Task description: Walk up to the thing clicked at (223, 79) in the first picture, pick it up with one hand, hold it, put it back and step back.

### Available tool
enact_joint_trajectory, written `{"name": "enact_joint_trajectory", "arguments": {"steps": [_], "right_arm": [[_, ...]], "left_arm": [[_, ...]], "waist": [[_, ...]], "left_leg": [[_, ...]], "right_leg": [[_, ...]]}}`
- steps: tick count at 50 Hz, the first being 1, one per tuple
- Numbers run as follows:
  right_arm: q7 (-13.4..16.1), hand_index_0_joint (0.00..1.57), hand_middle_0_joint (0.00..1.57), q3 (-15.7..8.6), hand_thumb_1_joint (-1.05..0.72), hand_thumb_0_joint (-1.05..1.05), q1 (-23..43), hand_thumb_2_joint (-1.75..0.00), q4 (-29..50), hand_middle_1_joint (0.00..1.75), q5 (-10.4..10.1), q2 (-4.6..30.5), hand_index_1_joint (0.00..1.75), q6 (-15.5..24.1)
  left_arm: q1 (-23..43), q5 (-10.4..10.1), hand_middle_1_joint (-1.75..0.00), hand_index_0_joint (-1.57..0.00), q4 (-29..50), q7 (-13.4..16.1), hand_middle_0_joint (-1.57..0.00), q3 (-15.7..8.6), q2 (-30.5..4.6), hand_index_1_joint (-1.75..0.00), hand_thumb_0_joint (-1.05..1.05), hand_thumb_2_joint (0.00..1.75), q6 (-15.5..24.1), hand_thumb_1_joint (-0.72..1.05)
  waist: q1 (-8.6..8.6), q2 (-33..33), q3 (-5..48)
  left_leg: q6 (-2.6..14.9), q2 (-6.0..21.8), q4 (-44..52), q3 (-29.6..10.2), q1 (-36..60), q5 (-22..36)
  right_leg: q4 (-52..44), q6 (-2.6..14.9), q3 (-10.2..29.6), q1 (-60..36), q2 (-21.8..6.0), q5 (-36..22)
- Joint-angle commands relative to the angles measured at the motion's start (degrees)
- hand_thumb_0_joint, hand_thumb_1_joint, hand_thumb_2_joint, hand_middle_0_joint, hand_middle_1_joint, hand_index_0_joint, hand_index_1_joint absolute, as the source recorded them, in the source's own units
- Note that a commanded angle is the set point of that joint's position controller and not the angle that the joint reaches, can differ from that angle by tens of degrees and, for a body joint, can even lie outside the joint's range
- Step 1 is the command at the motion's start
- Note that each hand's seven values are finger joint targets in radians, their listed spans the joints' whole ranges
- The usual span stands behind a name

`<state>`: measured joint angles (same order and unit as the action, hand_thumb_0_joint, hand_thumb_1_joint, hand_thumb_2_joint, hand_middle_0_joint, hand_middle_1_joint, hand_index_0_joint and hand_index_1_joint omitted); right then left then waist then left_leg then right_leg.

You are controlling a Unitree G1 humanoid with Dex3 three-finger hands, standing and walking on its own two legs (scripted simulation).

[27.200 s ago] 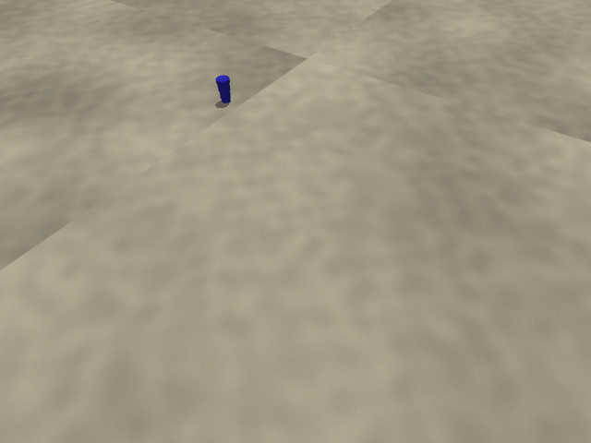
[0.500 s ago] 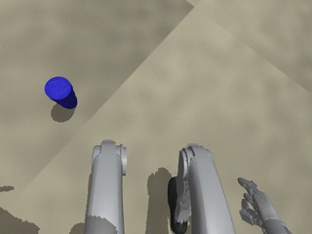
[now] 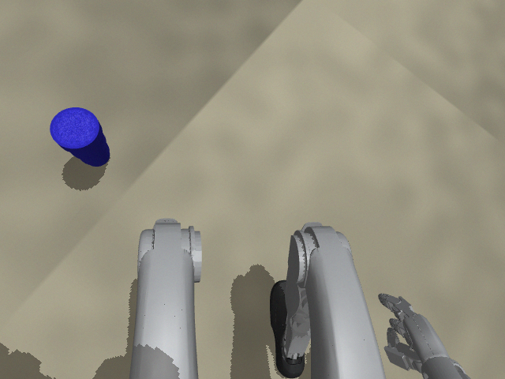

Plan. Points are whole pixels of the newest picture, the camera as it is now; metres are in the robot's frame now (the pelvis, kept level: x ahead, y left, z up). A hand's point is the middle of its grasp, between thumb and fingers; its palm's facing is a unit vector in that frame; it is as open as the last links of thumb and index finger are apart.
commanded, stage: go down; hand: left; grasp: from the side
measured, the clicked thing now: (87, 143) +0.50 +0.35 -0.29
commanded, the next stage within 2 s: approach in 0.46 s
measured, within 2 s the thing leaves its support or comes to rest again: neither
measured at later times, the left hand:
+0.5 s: hand out of the picture +0.34 +0.53 +0.02, palm faces +0.58 -0.81 -0.09, open 17.4 cm
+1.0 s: hand out of the picture +0.39 +0.48 -0.12, palm faces +0.56 -0.83 -0.04, open 17.5 cm
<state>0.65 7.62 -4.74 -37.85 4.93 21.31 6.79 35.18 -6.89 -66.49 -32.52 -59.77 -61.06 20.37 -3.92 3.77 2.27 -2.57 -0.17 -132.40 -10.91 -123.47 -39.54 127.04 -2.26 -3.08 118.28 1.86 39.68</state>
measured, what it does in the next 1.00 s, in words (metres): lowers itself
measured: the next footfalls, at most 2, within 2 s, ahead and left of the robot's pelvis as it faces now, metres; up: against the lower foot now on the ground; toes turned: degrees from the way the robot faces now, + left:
none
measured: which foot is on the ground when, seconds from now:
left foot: down 0.00-1.00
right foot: down 0.00-1.00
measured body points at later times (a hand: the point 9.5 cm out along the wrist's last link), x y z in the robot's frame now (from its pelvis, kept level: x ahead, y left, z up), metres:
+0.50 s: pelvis +0.00 +0.01 -0.01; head +0.21 +0.11 +0.37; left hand +0.31 +0.57 +0.03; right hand +0.17 -0.27 -0.10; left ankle +0.08 +0.13 -0.34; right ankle +0.11 -0.14 -0.33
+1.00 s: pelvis +0.00 +0.01 -0.05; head +0.23 +0.14 +0.31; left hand +0.35 +0.53 -0.12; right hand +0.16 -0.26 -0.12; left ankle +0.08 +0.13 -0.34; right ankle +0.11 -0.14 -0.33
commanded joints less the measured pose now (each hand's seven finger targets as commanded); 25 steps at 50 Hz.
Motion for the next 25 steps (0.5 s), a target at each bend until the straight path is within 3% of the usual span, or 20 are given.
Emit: {"name": "enact_joint_trajectory", "arguments": {"steps": [1,11,12,13,14,16,21,22,24,25], "right_arm": [[0.9,0.2,0.2,-5.26,-0.91,0.0,-6.67,-0.9,2.98,0.3,-0.46,15.36,0.3,0.41],[0.65,0.2,0.2,-4.47,-0.9,0.0,-6.76,-0.9,3.57,0.3,0.08,15.75,0.3,-0.67],[0.61,0.2,0.2,-4.61,-0.9,0.0,-6.33,-0.9,3.53,0.3,-0.15,16.02,0.3,-0.76],[0.55,0.2,0.2,-4.35,-0.9,0.0,-6.38,-0.9,3.73,0.3,0.04,16.04,0.3,-0.83],[0.53,0.2,0.2,-4.34,-0.9,0.0,-6.13,-0.9,3.69,0.3,-0.06,16.05,0.3,-1.15],[0.47,0.2,0.2,-4.4,-0.9,0.0,-5.93,-0.9,3.9,0.3,-0.09,16.46,0.3,-1.43],[0.25,0.2,0.2,-3.86,-0.91,0.0,-6.56,-0.91,3.83,0.3,0.2,15.86,0.3,-2.04],[0.25,0.2,0.2,-3.95,-0.91,0.0,-6.3,-0.91,3.44,0.3,0.18,15.82,0.3,-2.2],[0.23,0.2,0.2,-3.85,-0.91,0.0,-6.48,-0.91,3.6,0.3,0.38,16.09,0.3,-2.33],[0.25,0.2,0.2,-3.76,-0.9,0.0,-5.88,-0.9,3.89,0.3,0.39,16.12,0.3,-2.53]], "left_arm": [[7.98,-2.2,-0.16,-0.07,10.96,-0.26,-0.07,-3.81,-28.17,-0.16,0.0,0.13,3.9,-0.61],[10.42,-1.33,-0.17,-0.08,10.9,-0.29,-0.07,-3.79,-31.1,-0.18,0.0,0.13,4.15,-0.61],[10.03,-1.24,-0.17,-0.08,9.94,-0.34,-0.07,-2.95,-30.08,-0.18,0.0,0.13,4.15,-0.61],[10.32,-1.13,-0.17,-0.07,10.67,-0.1,-0.07,-3.92,-31.1,-0.17,0.0,0.13,4.28,-0.61],[11.04,-0.91,-0.17,-0.07,11.23,-0.12,-0.07,-2.9,-30.94,-0.17,0.0,0.13,4.47,-0.61],[10.38,-1.09,-0.17,-0.08,10.82,-0.05,-0.07,-3.4,-30.51,-0.17,0.0,0.13,4.62,-0.6],[9.4,-1.85,-0.17,-0.07,10.66,0.18,-0.07,-5.13,-31.6,-0.17,0.0,0.13,5.57,-0.61],[9.23,-1.91,-0.16,-0.07,9.51,-0.07,-0.07,-3.68,-29.77,-0.17,0.0,0.14,5.63,-0.61],[10.14,-1.92,-0.17,-0.07,9.79,-0.15,-0.07,-3.84,-30.16,-0.18,0.0,0.14,5.71,-0.61],[10.21,-1.64,-0.18,-0.07,9.74,0.05,-0.07,-4.42,-31.62,-0.18,0.0,0.14,5.73,-0.61]], "waist": [[3.63,-19.19,34.4],[3.29,-19.85,35.38],[3.28,-20.49,33.86],[3.48,-21.49,34.71],[3.07,-22.29,33.81],[2.98,-22.78,33.33],[3.55,-21.18,34.95],[2.91,-20.54,33.98],[2.27,-20.64,33.79],[2.8,-21.36,33.35]], "left_leg": [[3.14,2.31,18.48,5.72,27.83,9.13],[3.35,2.22,17.59,5.98,26.5,6.32],[3.17,2.29,18.53,5.41,27.0,4.55],[2.93,2.49,18.5,5.01,28.11,6.28],[2.89,2.48,18.8,4.65,27.94,4.71],[2.62,2.55,19.03,3.88,29.0,5.37],[2.91,2.18,16.37,5.32,28.1,11.4],[2.94,2.27,16.11,5.19,28.31,10.6],[3.0,2.25,16.02,4.93,27.88,10.64],[2.96,2.25,16.42,4.94,27.23,9.48]], "right_leg": [[-9.76,4.34,-5.17,-13.11,0.36,-7.8],[-9.73,4.13,-5.39,-14.03,0.65,-5.78],[-9.14,4.27,-5.68,-11.76,0.64,-4.54],[-8.37,4.31,-5.85,-11.99,0.64,-6.03],[-8.07,4.34,-6.05,-10.67,0.55,-4.82],[-7.33,4.41,-6.31,-9.39,0.45,-5.7],[-7.74,4.35,-5.49,-12.43,0.48,-8.75],[-7.76,4.37,-5.53,-10.8,0.51,-8.02],[-7.82,4.34,-5.77,-11.23,0.6,-8.21],[-7.64,4.41,-5.73,-11.14,0.53,-7.62]]}}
